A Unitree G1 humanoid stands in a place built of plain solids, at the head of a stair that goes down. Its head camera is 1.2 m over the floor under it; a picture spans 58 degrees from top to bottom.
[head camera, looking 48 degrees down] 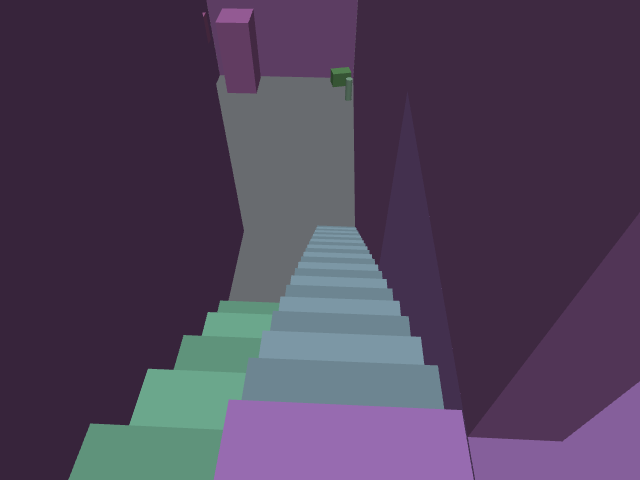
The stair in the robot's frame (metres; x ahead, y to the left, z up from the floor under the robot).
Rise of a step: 0.20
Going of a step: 0.22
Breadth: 0.65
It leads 3 degrees to the right of straight ahead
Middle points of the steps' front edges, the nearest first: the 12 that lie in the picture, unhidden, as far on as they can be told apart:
0.47 -0.07 0.00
0.69 -0.08 -0.19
0.90 -0.09 -0.38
1.13 -0.10 -0.58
1.34 -0.11 -0.77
1.57 -0.12 -0.97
1.79 -0.13 -1.16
2.00 -0.14 -1.36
2.22 -0.15 -1.55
2.45 -0.16 -1.75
2.66 -0.17 -1.94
2.88 -0.18 -2.14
